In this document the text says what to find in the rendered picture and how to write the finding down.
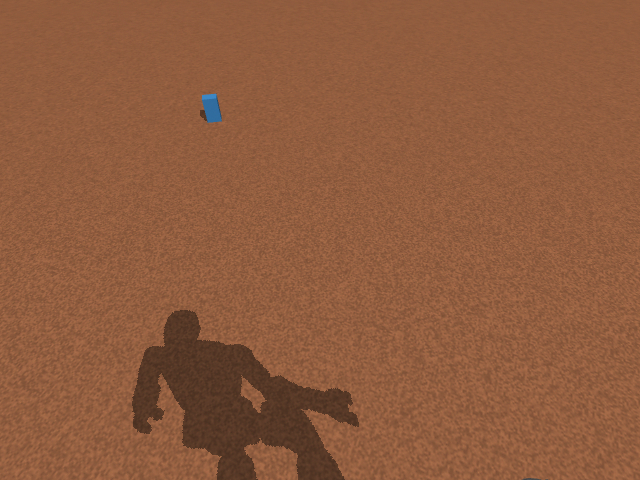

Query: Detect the carton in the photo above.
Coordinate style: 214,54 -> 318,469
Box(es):
202,94 -> 222,123

